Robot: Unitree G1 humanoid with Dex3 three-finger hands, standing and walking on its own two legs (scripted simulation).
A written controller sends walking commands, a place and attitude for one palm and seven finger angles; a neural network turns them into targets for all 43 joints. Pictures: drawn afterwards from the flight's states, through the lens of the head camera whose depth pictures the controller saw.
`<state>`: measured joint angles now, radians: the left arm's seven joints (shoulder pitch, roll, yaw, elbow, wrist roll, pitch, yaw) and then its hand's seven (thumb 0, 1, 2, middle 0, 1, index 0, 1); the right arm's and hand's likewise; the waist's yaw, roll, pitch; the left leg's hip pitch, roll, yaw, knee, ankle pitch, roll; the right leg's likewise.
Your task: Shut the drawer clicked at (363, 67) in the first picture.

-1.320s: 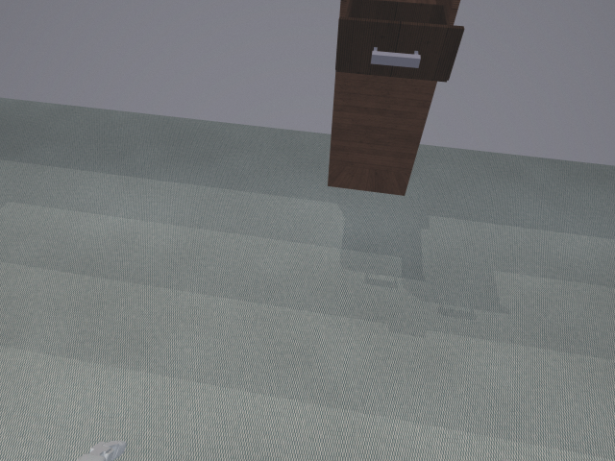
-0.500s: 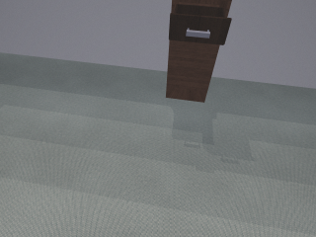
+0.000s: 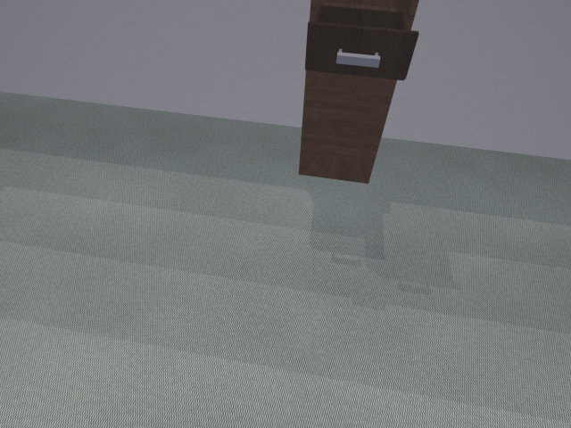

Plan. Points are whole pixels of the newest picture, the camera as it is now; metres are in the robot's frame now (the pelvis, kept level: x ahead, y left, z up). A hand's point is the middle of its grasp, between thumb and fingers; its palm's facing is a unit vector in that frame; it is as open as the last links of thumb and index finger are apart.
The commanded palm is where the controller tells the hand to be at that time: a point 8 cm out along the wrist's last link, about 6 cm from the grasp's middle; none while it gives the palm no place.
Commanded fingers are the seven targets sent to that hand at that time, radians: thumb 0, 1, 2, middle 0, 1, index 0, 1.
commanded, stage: look at it before walking up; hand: left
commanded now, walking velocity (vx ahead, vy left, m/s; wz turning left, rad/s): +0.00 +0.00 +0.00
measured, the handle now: (358, 56) +1.13 -0.16 +0.02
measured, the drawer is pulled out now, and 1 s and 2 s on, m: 0.30 0.30 0.30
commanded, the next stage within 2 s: walk to a spot facing it in 0.22 s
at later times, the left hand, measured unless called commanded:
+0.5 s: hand out of the picture +0.06 +0.23 -0.17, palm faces -0.05 -0.96 -0.29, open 7.4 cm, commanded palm none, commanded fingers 0.00 0.90 0.90 -0.20 -0.30 -0.20 -0.30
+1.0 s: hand out of the picture +0.15 +0.12 -0.17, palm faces -0.23 -0.95 -0.20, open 7.4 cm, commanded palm none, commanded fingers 0.00 0.90 0.90 -0.20 -0.30 -0.20 -0.30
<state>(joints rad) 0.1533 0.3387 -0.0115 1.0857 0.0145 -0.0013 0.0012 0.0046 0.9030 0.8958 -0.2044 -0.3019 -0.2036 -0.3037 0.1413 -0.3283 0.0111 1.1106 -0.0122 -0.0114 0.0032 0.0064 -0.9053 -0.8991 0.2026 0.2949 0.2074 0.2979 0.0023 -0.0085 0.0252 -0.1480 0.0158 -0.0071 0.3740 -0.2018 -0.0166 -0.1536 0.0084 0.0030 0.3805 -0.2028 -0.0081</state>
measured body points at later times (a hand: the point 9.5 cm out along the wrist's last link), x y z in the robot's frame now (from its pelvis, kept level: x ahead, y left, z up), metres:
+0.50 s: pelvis +0.02 +0.00 -0.01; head +0.01 +0.00 +0.44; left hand +0.06 +0.28 -0.15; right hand +0.07 -0.28 -0.15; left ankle +0.00 +0.13 -0.75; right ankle +0.00 -0.11 -0.74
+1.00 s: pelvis +0.15 -0.06 +0.00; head +0.17 -0.07 +0.45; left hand +0.17 +0.17 -0.15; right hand +0.18 -0.32 -0.15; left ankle +0.27 +0.07 -0.67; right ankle +0.06 -0.12 -0.75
